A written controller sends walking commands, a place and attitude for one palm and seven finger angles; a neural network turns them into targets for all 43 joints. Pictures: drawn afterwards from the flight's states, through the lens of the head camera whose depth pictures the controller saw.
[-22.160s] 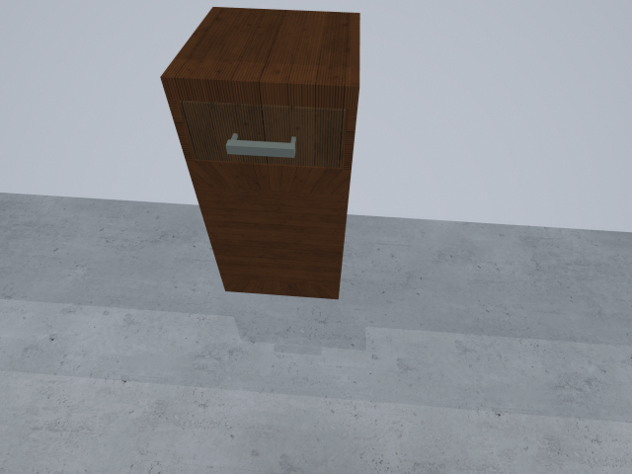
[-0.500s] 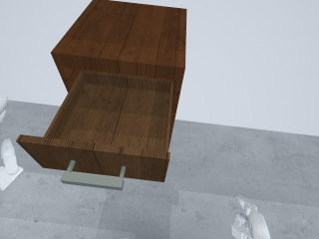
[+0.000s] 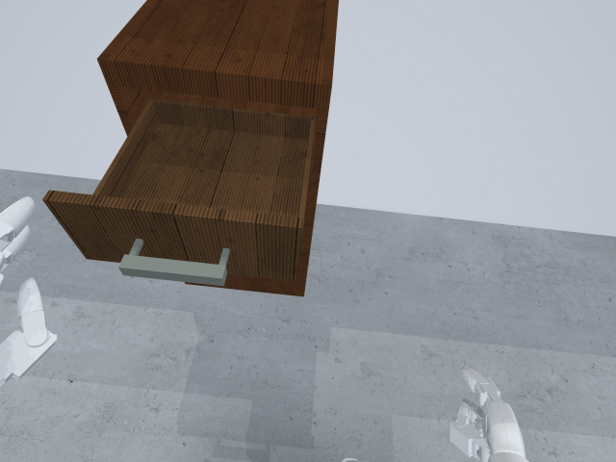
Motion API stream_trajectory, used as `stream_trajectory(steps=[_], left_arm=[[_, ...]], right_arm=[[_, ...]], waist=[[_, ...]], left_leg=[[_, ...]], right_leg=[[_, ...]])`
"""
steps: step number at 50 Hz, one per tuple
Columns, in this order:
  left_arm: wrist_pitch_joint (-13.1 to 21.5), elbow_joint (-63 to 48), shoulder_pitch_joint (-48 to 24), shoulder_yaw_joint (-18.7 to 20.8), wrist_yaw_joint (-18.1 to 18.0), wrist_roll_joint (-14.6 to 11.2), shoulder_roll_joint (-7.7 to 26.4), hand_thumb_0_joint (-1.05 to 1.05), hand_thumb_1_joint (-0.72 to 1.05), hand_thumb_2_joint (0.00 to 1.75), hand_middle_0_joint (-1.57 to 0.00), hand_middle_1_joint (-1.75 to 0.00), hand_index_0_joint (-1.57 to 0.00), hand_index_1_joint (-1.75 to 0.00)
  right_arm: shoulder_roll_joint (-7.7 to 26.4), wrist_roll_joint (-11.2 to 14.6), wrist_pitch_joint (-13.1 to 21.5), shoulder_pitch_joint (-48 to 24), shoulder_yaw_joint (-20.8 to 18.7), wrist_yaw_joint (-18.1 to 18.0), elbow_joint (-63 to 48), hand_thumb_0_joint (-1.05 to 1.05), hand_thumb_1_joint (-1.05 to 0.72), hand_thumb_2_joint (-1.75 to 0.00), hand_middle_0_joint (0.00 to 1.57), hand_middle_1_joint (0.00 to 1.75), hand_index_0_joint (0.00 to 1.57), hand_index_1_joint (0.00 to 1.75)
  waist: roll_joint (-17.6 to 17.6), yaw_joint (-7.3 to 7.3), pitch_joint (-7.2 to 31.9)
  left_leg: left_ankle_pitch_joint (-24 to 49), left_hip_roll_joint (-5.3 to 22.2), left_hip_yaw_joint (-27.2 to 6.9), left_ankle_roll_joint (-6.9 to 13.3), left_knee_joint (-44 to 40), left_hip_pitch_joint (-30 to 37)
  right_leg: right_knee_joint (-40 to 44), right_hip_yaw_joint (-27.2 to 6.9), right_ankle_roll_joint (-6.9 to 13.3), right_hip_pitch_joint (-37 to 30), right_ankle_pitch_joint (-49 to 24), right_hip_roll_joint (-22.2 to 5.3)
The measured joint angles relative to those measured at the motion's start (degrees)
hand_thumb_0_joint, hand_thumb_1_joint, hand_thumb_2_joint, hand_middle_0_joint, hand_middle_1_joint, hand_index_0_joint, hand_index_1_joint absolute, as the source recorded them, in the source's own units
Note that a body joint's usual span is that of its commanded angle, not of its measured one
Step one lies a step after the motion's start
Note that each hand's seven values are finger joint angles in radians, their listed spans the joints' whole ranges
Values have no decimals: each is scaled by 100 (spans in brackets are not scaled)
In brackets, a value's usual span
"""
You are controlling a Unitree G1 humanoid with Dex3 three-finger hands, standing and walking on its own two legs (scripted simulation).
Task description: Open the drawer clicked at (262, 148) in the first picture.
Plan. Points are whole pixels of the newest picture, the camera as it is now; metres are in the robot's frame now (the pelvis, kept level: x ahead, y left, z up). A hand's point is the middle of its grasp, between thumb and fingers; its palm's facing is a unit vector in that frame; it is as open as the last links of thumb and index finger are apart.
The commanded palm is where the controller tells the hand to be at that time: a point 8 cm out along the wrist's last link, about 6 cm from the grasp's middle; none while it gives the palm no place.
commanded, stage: stop stepping back and stand still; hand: left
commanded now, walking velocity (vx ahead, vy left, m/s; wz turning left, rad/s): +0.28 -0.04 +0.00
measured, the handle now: (178, 259) +0.41 +0.23 -0.05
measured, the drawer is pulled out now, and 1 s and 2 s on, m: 0.30 0.30 0.30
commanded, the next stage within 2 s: let the arm hang, fingers relaxed in 0.66 s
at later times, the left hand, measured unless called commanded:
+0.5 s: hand (15, 459) +0.11 +0.21 +0.17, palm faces +0.36 -0.79 -0.50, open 7.4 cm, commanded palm +0.05 +0.26 +0.18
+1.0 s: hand out of the picture +0.02 +0.17 -0.15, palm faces +0.05 -0.98 -0.21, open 7.4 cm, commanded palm none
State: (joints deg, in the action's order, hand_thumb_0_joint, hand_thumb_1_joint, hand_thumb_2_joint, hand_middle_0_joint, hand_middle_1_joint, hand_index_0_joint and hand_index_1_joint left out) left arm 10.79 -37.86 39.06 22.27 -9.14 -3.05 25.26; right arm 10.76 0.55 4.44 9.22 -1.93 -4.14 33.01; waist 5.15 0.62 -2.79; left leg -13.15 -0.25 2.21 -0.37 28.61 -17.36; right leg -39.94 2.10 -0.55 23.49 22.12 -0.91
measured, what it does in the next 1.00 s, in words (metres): steps on the spot: left foot, then right foot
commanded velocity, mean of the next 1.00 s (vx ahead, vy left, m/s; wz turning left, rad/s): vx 0.10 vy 0.03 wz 0.00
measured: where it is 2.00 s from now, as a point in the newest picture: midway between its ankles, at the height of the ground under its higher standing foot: outside the picture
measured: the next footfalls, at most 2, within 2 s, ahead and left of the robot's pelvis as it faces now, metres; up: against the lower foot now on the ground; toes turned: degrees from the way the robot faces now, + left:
left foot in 0.34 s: -0.03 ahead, +0.10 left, +0.00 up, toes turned +4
right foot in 0.50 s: -0.01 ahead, -0.10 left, +0.00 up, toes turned -2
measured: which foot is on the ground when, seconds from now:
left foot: down 0.00-0.12, up 0.14-0.32, down 0.34-0.52, up 0.54-0.74, down 0.76-1.00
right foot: down 0.00-0.34, up 0.36-0.48, down 0.50-1.00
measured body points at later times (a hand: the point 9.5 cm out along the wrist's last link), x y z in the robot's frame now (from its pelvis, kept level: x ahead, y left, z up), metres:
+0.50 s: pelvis -0.07 -0.03 +0.00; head -0.08 -0.03 +0.45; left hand +0.08 +0.25 +0.20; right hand +0.06 -0.27 -0.09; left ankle -0.07 +0.10 -0.73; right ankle -0.05 -0.10 -0.73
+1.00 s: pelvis -0.07 -0.01 +0.00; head -0.06 -0.01 +0.45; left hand +0.02 +0.22 -0.13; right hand +0.05 -0.24 -0.13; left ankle -0.05 +0.10 -0.73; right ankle -0.05 -0.10 -0.73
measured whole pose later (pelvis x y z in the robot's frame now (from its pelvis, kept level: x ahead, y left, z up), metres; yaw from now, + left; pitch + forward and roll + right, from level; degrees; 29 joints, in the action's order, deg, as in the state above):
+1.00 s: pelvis -0.07 -0.01 +0.00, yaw +3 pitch -2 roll +0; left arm -4.1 41.3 15.4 1.2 -0.8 1.5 10.7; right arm 10.4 -1.1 0.0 10.3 0.9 0.0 48.0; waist 1.2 0.9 -2.7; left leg -15.5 -0.5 1.9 0.9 32.6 -15.4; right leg -33.5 5.5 2.5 15.4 16.5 -0.4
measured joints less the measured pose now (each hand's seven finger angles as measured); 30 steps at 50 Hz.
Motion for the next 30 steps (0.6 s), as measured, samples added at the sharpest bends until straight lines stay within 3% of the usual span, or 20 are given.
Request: stream_trajectory(steps=[4, 7, 9, 11, 13, 16, 17, 19, 22, 25, 27, 30], left_arm=[[10, -110, 57, 1, -50, 15, -76, 2, 89, 90, -21, -30, -22, -31], [65, 157, -190, -116, -23, 78, -225, 2, 89, 90, -21, -30, -22, -31], [29, 303, -295, -192, -6, 89, -341, 2, 89, 90, -21, -30, -22, -31], [18, 448, -347, -250, 16, 83, -461, 2, 89, 90, -21, -30, -22, -31], [1, 589, -363, -305, 21, 121, -517, 2, 89, 90, -21, -30, -22, -31], [-7, 586, -319, -372, -7, 178, -535, 2, 89, 90, -21, -30, -21, -31], [16, 531, -312, -371, -18, 173, -511, 2, 89, 90, -21, -30, -21, -31], [59, 479, -303, -291, -24, 168, -376, 2, 89, 90, -21, -30, -21, -31], [55, 539, -150, -174, 19, 185, -216, 2, 89, 90, -21, -30, -21, -31], [105, 541, -98, -53, 44, 174, -95, 2, 89, 90, -21, -30, -22, -31], [205, 633, -236, -54, 82, 184, -168, 2, 89, 90, -21, -30, -22, -31], [286, 759, -370, -172, 108, 161, -398, 2, 89, 90, -21, -30, -22, -31]], right_arm=[[-115, 45, 237, 191, 193, 99, -67, 2, -91, -90, 20, 30, 20, 30], [-127, 58, 192, 252, 274, 139, 55, 1, -90, -90, 20, 30, 21, 30], [-112, 36, 90, 334, 279, 169, 164, 1, -90, -90, 20, 30, 21, 30], [-81, 1, 9, 405, 286, 180, 299, 2, -90, -90, 20, 30, 21, 30], [-44, -9, -30, 508, 282, 145, 378, 2, -90, -90, 20, 30, 21, 30], [90, -32, 56, 658, 245, 69, 329, 2, -90, -90, 20, 30, 21, 30], [137, -50, 120, 669, 204, 48, 288, 2, -90, -90, 20, 30, 21, 30], [112, -47, 188, 627, 120, 42, 263, 2, -90, -90, 20, 30, 21, 30], [61, -21, 254, 694, 77, 64, 255, 2, -90, -90, 20, 30, 21, 30], [42, 4, 300, 751, 120, 84, 269, 2, -90, -90, 20, 30, 20, 30], [72, 19, 272, 650, 120, 114, 379, 2, -90, -90, 20, 30, 20, 30], [70, 53, 123, 551, 61, 197, 514, 2, -90, -90, 20, 30, 20, 30]], waist=[[-130, -50, 56], [-403, -46, 54], [-400, -108, 186], [-324, -101, 318], [-255, -58, 468], [-312, 49, 582], [-357, 97, 532], [-234, 132, 331], [-236, 196, 348], [-315, 160, 357], [-511, 108, 240], [-553, 34, 211]], left_leg=[[61, 121, -55, -79, 180, -86], [-534, 266, -229, -32, 595, -228], [-921, 121, -270, 19, 1477, -499], [-915, -25, -175, 70, 2093, -595], [-997, -68, -14, 144, 1894, -398], [-1059, 7, 79, 306, 403, 310], [-704, 45, 38, 323, -44, 461], [-82, -11, 92, 207, -57, 496], [-200, -32, 89, 130, 20, 517], [-333, 13, 29, 48, 264, 393], [-590, 149, -85, 77, 617, 252], [-925, 50, -208, 135, 1650, -155]], right_leg=[[503, 70, -60, -542, -235, 25], [790, 262, 246, -695, -759, 197], [885, 235, 404, -646, -845, 186], [1002, 182, 438, -614, -960, 121], [1136, 177, 426, -582, -1049, 66], [1129, 275, 396, -458, -960, 107], [995, 307, 358, -380, -854, 143], [444, 177, 198, -252, -380, 113], [-343, 124, 82, -189, 73, 115], [517, 206, 60, -710, -211, 93], [765, 328, 313, -810, -731, 245], [1040, 371, 511, -904, -824, 295]])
